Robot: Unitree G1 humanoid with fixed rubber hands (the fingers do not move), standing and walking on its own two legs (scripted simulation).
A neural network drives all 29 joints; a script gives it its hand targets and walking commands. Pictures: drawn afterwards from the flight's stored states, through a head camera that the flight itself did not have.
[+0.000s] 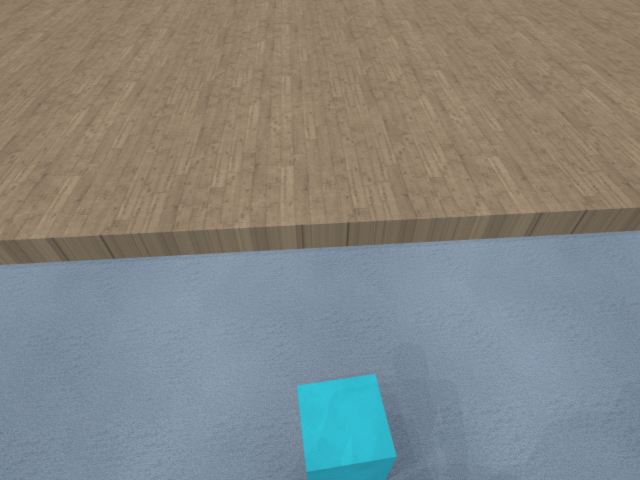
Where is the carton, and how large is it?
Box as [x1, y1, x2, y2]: [297, 374, 396, 479]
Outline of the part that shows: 374,374 297,386 307,479 385,479 396,456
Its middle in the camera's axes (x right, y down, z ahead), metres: +0.07 +0.53 +1.04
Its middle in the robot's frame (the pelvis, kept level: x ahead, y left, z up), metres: +0.39 -0.03 -0.65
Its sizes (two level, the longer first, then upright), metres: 0.210 0.200 0.250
